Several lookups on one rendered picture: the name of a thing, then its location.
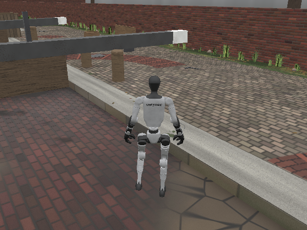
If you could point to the robot left forearm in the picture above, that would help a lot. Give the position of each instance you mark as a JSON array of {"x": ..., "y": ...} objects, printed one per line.
[{"x": 129, "y": 127}]

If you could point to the left robot upper arm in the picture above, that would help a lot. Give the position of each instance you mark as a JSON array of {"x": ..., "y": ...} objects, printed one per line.
[{"x": 136, "y": 108}]

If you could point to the right robot upper arm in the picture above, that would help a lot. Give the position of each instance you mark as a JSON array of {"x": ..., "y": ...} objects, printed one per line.
[{"x": 171, "y": 109}]

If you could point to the robot right forearm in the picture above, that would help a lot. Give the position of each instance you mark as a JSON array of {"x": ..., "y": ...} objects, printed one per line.
[{"x": 178, "y": 127}]

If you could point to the left robot hand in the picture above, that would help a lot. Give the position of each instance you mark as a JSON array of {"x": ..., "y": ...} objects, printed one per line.
[{"x": 129, "y": 136}]

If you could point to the robot right thigh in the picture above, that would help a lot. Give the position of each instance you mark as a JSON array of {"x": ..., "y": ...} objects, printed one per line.
[{"x": 165, "y": 143}]

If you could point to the robot left thigh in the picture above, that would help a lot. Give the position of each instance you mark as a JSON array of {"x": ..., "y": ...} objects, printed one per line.
[{"x": 142, "y": 139}]

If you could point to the robot thigh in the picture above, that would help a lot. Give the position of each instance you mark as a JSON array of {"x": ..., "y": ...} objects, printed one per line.
[
  {"x": 165, "y": 143},
  {"x": 142, "y": 139}
]

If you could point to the right robot hand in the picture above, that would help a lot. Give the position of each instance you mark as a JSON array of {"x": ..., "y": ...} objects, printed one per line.
[{"x": 181, "y": 138}]

